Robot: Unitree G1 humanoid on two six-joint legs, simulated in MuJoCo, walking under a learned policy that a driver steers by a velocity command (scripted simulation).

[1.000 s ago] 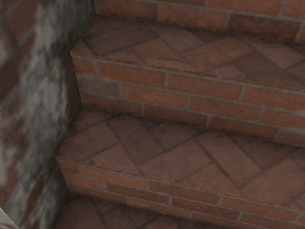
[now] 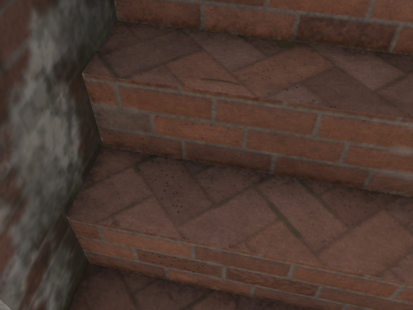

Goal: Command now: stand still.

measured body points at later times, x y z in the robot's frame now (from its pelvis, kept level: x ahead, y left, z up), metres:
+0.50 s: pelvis +0.01 -0.01 +0.00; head +0.02 -0.01 +0.45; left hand +0.08 +0.22 -0.14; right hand +0.06 -0.24 -0.15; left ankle +0.00 +0.12 -0.75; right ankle +0.01 -0.11 -0.75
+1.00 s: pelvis +0.05 +0.01 -0.01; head +0.06 +0.01 +0.44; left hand +0.16 +0.26 -0.14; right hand +0.18 -0.22 -0.14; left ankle +0.00 +0.12 -0.75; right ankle +0.01 -0.11 -0.75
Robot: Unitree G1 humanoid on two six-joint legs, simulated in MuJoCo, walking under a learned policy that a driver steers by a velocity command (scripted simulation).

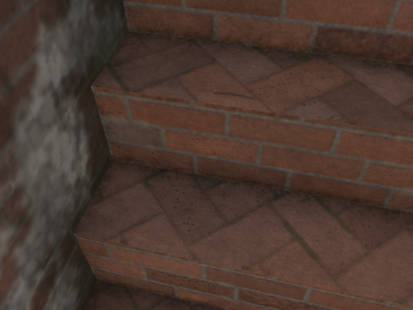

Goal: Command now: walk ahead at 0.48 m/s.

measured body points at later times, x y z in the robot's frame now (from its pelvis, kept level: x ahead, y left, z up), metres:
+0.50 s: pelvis -0.02 -0.01 -0.01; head -0.01 -0.03 +0.44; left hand +0.19 +0.20 -0.10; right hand +0.14 -0.28 -0.10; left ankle -0.04 +0.11 -0.74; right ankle -0.04 -0.12 -0.74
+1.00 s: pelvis -0.01 +0.00 +0.01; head +0.02 +0.00 +0.46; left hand +0.27 +0.14 -0.07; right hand +0.01 -0.30 -0.08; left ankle +0.01 +0.09 -0.74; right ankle -0.14 -0.10 -0.51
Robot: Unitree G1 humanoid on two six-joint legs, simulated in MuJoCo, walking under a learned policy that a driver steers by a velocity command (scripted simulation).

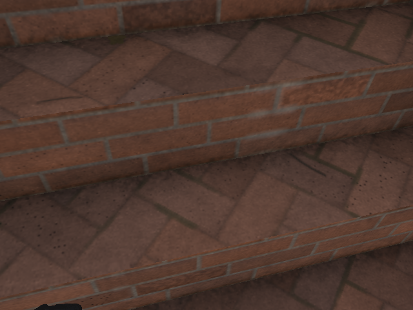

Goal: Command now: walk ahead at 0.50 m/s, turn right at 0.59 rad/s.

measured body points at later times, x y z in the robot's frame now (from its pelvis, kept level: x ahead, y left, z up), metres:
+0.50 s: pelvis +0.05 -0.03 +0.00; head +0.05 -0.03 +0.45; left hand +0.08 +0.23 -0.14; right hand +0.15 -0.26 -0.11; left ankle +0.03 +0.09 -0.41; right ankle +0.02 -0.17 -0.74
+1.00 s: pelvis +0.02 +0.09 +0.14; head -0.02 +0.11 +0.59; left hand +0.19 +0.32 +0.03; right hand +0.12 -0.17 +0.04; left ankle +0.26 +0.20 -0.48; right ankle -0.06 +0.03 -0.43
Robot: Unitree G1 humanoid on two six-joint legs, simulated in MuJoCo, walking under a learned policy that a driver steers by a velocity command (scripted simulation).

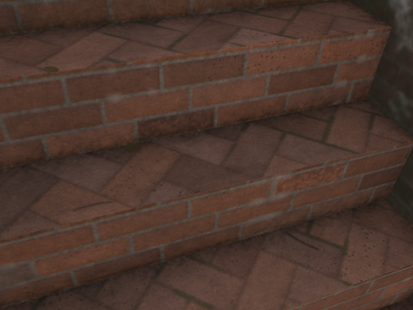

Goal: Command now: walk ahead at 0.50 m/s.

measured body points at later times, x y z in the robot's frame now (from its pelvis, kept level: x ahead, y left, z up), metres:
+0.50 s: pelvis -0.13 +0.06 -0.17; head -0.16 +0.08 +0.28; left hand -0.03 +0.29 -0.30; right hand -0.03 -0.17 -0.28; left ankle -0.15 +0.20 -0.89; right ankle -0.14 -0.06 -0.86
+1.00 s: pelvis -0.11 +0.00 -0.15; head -0.13 -0.03 +0.30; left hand -0.09 +0.25 -0.27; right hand -0.01 -0.25 -0.29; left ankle -0.17 +0.16 -0.79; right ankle -0.08 -0.10 -0.88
